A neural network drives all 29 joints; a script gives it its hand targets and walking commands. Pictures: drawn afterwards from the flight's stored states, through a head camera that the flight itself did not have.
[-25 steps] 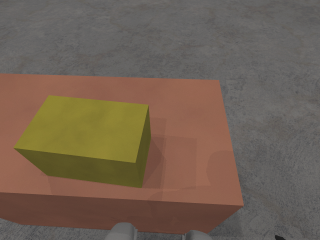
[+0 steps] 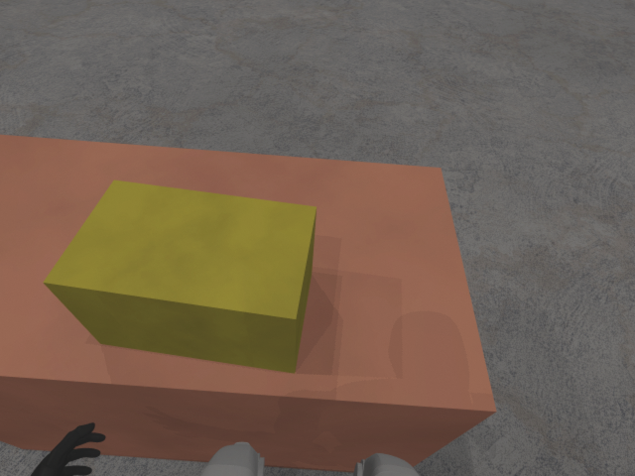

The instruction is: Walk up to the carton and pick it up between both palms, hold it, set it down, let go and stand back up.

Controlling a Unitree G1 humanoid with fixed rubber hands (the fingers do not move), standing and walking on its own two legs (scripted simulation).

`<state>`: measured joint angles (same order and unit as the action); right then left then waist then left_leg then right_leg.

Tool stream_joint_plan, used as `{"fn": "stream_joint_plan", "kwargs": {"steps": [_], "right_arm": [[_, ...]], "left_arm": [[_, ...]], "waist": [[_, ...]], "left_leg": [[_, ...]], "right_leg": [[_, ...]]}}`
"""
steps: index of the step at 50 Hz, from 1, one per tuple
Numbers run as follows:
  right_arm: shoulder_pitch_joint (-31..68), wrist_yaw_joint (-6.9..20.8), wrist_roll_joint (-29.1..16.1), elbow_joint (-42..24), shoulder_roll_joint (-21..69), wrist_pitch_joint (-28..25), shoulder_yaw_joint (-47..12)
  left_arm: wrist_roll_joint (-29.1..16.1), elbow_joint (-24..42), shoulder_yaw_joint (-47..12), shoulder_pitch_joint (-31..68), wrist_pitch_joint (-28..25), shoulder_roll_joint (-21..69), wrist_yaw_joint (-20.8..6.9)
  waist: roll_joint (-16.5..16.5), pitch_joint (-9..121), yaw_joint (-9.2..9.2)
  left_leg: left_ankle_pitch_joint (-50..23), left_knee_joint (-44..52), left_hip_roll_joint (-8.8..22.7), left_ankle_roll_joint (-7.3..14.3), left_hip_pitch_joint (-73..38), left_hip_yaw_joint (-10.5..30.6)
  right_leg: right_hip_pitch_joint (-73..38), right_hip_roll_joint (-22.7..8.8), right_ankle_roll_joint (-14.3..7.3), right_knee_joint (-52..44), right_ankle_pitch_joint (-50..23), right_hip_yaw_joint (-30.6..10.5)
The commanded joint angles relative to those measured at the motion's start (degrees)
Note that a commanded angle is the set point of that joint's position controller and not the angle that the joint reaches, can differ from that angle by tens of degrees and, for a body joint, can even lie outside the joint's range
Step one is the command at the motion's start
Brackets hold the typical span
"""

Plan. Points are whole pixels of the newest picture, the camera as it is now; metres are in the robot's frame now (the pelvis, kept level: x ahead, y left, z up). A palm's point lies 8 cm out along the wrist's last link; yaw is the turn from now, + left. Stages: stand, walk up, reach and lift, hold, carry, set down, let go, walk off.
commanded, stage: walk up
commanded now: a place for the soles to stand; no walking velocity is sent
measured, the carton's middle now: (205, 277) +0.37 +0.17 -0.01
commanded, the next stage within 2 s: none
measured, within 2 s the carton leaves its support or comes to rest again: neither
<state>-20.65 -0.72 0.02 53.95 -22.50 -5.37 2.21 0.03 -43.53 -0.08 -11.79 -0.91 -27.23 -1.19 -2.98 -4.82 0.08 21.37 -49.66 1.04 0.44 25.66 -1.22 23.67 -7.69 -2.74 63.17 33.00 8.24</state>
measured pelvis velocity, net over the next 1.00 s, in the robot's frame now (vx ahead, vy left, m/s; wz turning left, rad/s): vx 0.00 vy -0.03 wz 0.01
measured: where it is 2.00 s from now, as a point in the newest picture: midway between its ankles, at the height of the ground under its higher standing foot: outside the picture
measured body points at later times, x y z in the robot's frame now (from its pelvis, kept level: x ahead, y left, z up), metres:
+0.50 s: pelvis +0.00 +0.01 +0.00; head +0.02 +0.02 +0.44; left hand +0.04 +0.32 -0.12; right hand +0.10 -0.32 -0.10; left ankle +0.04 +0.12 -0.69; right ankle +0.01 -0.11 -0.69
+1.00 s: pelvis +0.00 -0.03 +0.00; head +0.02 -0.04 +0.45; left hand +0.08 +0.28 -0.10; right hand +0.05 -0.36 -0.12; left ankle -0.04 +0.12 -0.63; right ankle +0.00 -0.12 -0.69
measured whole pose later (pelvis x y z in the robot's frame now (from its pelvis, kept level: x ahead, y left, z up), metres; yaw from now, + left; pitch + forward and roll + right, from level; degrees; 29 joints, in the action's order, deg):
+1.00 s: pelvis +0.00 -0.03 +0.00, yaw +1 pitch -2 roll +2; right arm -15.7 -0.8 0.0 53.7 -23.7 -2.9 2.3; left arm 0.0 -43.8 -0.1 -16.9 -4.0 -23.6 -1.1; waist -1.3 -4.7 0.1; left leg 24.3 -71.7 1.9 0.9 27.6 0.3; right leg 22.7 -6.3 -2.4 53.6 29.1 8.8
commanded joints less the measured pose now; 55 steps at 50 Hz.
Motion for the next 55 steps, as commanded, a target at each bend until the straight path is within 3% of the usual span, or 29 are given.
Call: {"fn": "stream_joint_plan", "kwargs": {"steps": [1, 2, 3, 4, 5, 9, 13, 16, 19, 20, 22, 23, 24, 25, 26, 27, 30, 32, 36, 38, 40, 41, 42, 43, 44, 45, 47, 49, 55], "right_arm": [[8.5, -1.3, 1.4, -6.7, -22.3, -0.2, 6.9], [13.3, -1.3, 1.8, -7.7, -17.6, 0.5, 5.9], [12.1, -1.2, 1.1, -8.8, -8.3, 0.7, 3.2], [11.3, -1.8, 0.3, -7.1, -12.7, 1.4, 4.2], [13.2, -1.5, 0.5, -6.4, -15.7, 1.3, 4.8], [4.1, -0.1, 0.1, -1.4, -14.7, 0.6, 5.0], [8.9, -0.3, 0.0, -4.2, -13.1, 1.4, 4.4], [11.4, -0.3, 0.5, -5.4, -12.5, 1.0, 4.3], [11.4, 0.0, 0.0, -6.4, -13.5, 0.3, 5.2], [8.7, 0.3, 0.0, -5.8, -14.3, 0.0, 5.5], [-6.5, -0.1, 0.9, -0.1, -16.0, -1.1, 7.2], [-16.7, -0.9, 1.7, 2.2, -19.6, -1.2, 8.8], [-17.5, -1.6, 2.5, 0.8, -24.7, -1.6, 9.3], [-9.1, -2.2, 1.2, -1.1, -27.3, -1.4, 9.2], [-1.4, -2.4, 1.0, -4.0, -26.3, -1.6, 8.7], [-0.6, -2.1, 1.2, -3.3, -23.4, -1.6, 7.8], [-4.1, -1.9, 1.1, -2.7, -19.4, -2.2, 6.7], [-7.2, -2.0, 0.4, -2.8, -19.6, -2.3, 6.7], [-5.0, -2.0, 0.8, -4.4, -20.7, -1.9, 6.6], [1.2, -1.8, 1.2, -6.1, -22.7, -1.3, 7.0], [9.1, -1.1, 1.5, -7.6, -21.0, -0.2, 6.8], [10.4, -0.6, 1.5, -7.8, -15.7, 0.7, 5.4], [6.8, -0.3, 0.7, -8.8, -7.2, 0.5, 2.8], [9.5, -1.0, 0.3, -8.3, -12.5, 1.2, 4.2], [10.8, -1.0, -0.1, -7.6, -16.2, 1.2, 5.1], [11.3, -0.6, 0.3, -6.8, -17.5, 0.7, 5.6], [7.2, -0.2, 0.0, -4.4, -16.6, 0.4, 5.4], [7.3, -0.1, 0.5, -4.7, -14.9, 0.5, 5.2], [11.7, 0.3, 0.4, -8.2, -12.9, -0.1, 4.7]], "left_arm": [[1.1, -2.0, 8.6, -7.9, -2.0, -11.3, -0.3], [1.1, -5.9, 9.8, -19.5, -2.4, -13.0, 0.1], [2.2, -7.7, 11.2, -24.8, -3.5, -19.7, 1.2], [1.1, -4.8, 11.0, -14.0, -3.7, -20.5, 1.3], [0.3, -3.2, 10.7, -10.7, -3.3, -20.1, 1.6], [0.7, -2.9, 9.5, -9.5, -4.7, -15.0, 1.9], [0.8, -1.4, 8.9, -14.7, -4.4, -12.9, 2.6], [1.3, -0.4, 9.4, -15.3, -4.0, -14.5, 2.5], [1.9, 0.5, 9.5, -11.9, -3.5, -16.4, 1.5], [2.1, 1.3, 9.2, -9.1, -3.3, -16.5, 1.4], [2.6, 3.6, 8.0, 0.2, -2.3, -12.7, 0.3], [2.2, 3.8, 6.9, 0.6, -1.7, -8.4, 0.1], [1.3, 7.1, 5.2, 4.4, -1.8, -2.9, 0.1], [1.9, 7.5, 6.4, 6.5, -1.0, -9.6, 0.3], [1.6, 4.7, 6.9, 4.1, -1.1, -12.2, 0.2], [1.4, 2.3, 7.6, 1.2, -1.4, -12.3, -0.2], [0.4, 1.4, 7.6, -3.2, -1.9, -9.9, -0.1], [0.5, 2.4, 6.8, 0.2, -2.0, -9.3, 0.3], [0.6, 3.2, 6.6, 4.5, -1.9, -8.4, 0.3], [0.2, 2.4, 6.9, 1.6, -2.1, -9.5, -0.1], [0.1, -2.3, 8.0, -8.5, -2.7, -9.2, -0.1], [0.6, -6.1, 9.2, -18.7, -3.6, -11.9, 0.8], [1.8, -6.7, 10.0, -19.9, -4.5, -18.1, 1.5], [0.9, -4.9, 10.2, -14.1, -4.5, -20.1, 1.5], [0.4, -3.3, 10.1, -8.1, -4.3, -20.2, 1.4], [1.0, -3.4, 9.8, -7.5, -4.3, -18.1, 1.7], [0.6, -3.0, 8.8, -8.8, -5.0, -16.1, 2.2], [0.7, -2.5, 8.8, -11.4, -4.9, -14.1, 2.4], [1.7, 0.4, 9.0, -11.6, -4.0, -16.2, 2.3]], "waist": [[9.0, 1.9, 4.62], [-0.3, 3.0, 10.48], [-18.0, 1.3, 12.88], [-12.7, -3.0, 8.77], [-4.1, -6.4, 7.3], [-3.4, 0.2, 1.81], [-5.4, 4.1, 4.35], [-2.3, 3.6, 5.05], [-7.3, 1.5, 4.24], [-7.4, 1.5, 2.6], [2.4, 5.5, -7.37], [15.5, 8.6, -12.25], [26.1, 3.7, -13.12], [11.3, 0.0, -10.56], [5.2, -5.6, -6.21], [5.3, -6.1, -3.61], [13.4, 5.0, -4.22], [11.7, 7.4, -4.84], [8.9, 4.0, -4.1], [11.2, 1.9, -1.14], [9.9, 3.5, 4.97], [2.2, 6.1, 9.59], [-14.4, 4.5, 8.28], [-6.8, 2.4, 8.03], [-3.3, -2.7, 5.83], [-1.9, -5.9, 5.36], [-5.3, -1.5, 3.31], [-3.2, 3.8, 3.79], [-5.3, 2.0, 4.29]], "left_leg": [[11.4, 16.4, 13.4, 12.7, 10.3, 26.3], [16.4, 0.4, 5.5, 6.7, 26.6, 13.3], [11.8, -25.5, -7.9, 1.4, 38.1, 4.3], [5.0, -25.8, -3.7, 1.0, 38.1, 8.7], [2.1, -27.2, -2.8, -0.1, 32.7, 8.1], [-2.1, -25.5, -0.3, 0.4, 23.9, 4.1], [0.4, -19.8, -0.5, 0.4, 22.5, 3.5], [8.1, -12.8, 1.6, 0.1, 19.6, 0.7], [12.8, -5.3, 3.3, 1.8, 14.6, -0.6], [10.5, -0.5, 3.1, 2.3, 9.7, -0.5], [2.5, 8.6, -1.1, 3.2, -18.7, -2.6], [15.1, 15.4, 1.4, 6.0, -34.1, 9.3], [37.1, 34.5, 16.3, 12.7, -29.6, 47.7], [47.1, 42.3, 24.4, 14.8, -21.4, 60.0], [41.7, 41.4, 23.2, 14.8, -14.8, 54.3], [28.7, 36.0, 18.1, 12.5, -14.1, 47.0], [-12.3, 24.1, 14.7, 12.1, -29.4, 34.5], [-26.8, 19.3, 15.3, 13.5, -31.0, 31.9], [-18.3, 19.7, 17.8, 17.7, -23.1, 33.3], [-9.0, 19.9, 18.4, 16.2, -11.1, 30.0], [-1.1, 12.2, 13.4, 11.6, 7.9, 20.9], [-0.7, -7.2, 4.9, 6.2, 19.1, 8.7], [7.8, -22.1, -5.0, 1.7, 31.6, 1.1], [7.1, -23.4, -1.2, 1.4, 35.0, 6.7], [3.3, -27.0, -0.3, 0.5, 32.9, 8.7], [1.6, -26.4, -0.2, 0.4, 31.6, 5.5], [0.7, -24.9, 1.8, 0.7, 26.9, 3.0], [2.9, -23.2, 1.5, 0.9, 25.6, 3.1], [12.2, -9.2, 2.5, 0.8, 17.0, -1.6]], "right_leg": [[-10.5, 1.0, -1.9, -21.4, -2.5, -10.7], [-27.0, 1.4, -2.8, -33.8, 2.9, -14.9], [-27.6, -13.6, 0.9, -49.3, 16.9, -36.0], [-19.1, -22.3, -2.3, -57.6, 26.0, -44.7], [-10.5, -20.8, -1.1, -61.6, 30.0, -48.5], [-23.7, -13.0, -0.2, -42.8, -16.9, -24.9], [-29.1, -11.3, -2.8, -35.5, -39.6, -18.2], [-24.7, -15.3, -9.0, -35.6, -32.7, -20.0], [-15.8, -18.8, -13.2, -39.0, -10.8, -22.3], [-11.5, -18.6, -13.2, -37.6, -4.4, -20.9], [10.6, -11.0, -6.8, -22.3, 6.5, -10.5], [26.6, -3.8, -3.2, -1.9, 8.2, -2.7], [36.8, 5.6, 0.0, 12.8, 3.8, -3.3], [36.4, 3.7, 0.5, 14.8, -0.2, -14.0], [33.3, 0.9, 0.8, 14.8, -7.5, -14.0], [28.2, 0.8, 0.8, 12.1, -8.9, -12.0], [24.6, 2.6, 1.6, 9.0, -6.7, -11.3], [22.8, 1.9, 1.4, 8.0, -4.5, -10.6], [19.7, 0.0, 1.0, 0.8, 2.4, -11.2], [10.7, -0.3, -0.2, -8.1, 6.0, -12.7], [-12.8, 1.3, -2.5, -27.2, -1.2, -12.0], [-28.7, 1.2, -1.5, -39.1, -0.9, -15.5], [-31.6, -12.7, 0.5, -45.7, -2.5, -33.2], [-25.1, -22.7, -5.3, -52.7, 15.6, -42.7], [-17.0, -22.6, -5.2, -56.2, 25.5, -42.5], [-16.4, -20.4, -4.6, -54.7, 19.2, -41.8], [-22.2, -17.2, -3.9, -43.7, -15.5, -30.7], [-29.7, -14.7, -5.4, -35.6, -35.5, -24.1], [-18.5, -16.1, -13.9, -35.0, -31.2, -21.9]]}}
